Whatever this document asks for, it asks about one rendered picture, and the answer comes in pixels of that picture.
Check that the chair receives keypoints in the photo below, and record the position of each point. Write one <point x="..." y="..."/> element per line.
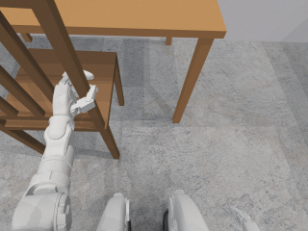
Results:
<point x="29" y="103"/>

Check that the left robot hand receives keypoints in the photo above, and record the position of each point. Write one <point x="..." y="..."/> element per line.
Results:
<point x="65" y="95"/>

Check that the robot right shin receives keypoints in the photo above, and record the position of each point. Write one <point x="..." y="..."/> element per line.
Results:
<point x="172" y="224"/>

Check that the right robot hand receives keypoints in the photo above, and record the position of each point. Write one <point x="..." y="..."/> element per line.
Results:
<point x="243" y="219"/>

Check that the table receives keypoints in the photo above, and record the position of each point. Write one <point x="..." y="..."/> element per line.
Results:
<point x="195" y="19"/>

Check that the left robot upper arm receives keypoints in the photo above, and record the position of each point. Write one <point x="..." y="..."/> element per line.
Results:
<point x="44" y="212"/>

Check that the left robot thigh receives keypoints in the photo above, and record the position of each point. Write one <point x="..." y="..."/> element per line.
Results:
<point x="115" y="215"/>

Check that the robot left forearm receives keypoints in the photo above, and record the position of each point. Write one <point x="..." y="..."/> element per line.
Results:
<point x="56" y="164"/>

